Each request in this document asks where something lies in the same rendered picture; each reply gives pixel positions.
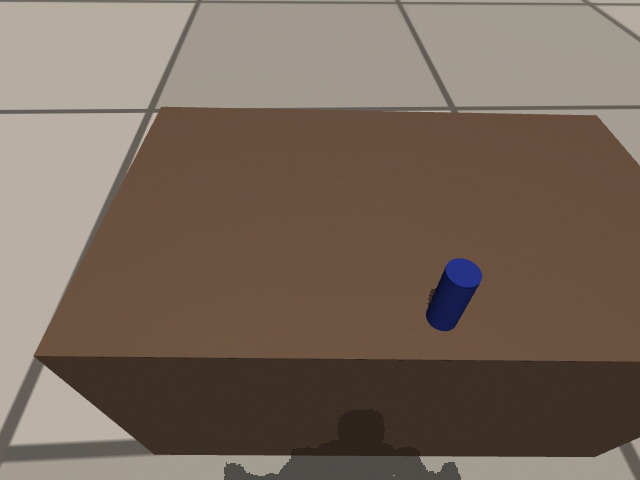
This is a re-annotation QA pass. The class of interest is can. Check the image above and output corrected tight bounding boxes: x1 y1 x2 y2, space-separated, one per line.
426 258 482 331

